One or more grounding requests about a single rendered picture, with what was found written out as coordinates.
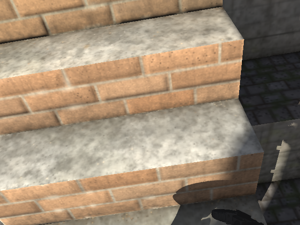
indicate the robot right hand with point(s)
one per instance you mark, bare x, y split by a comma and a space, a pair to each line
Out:
232, 217

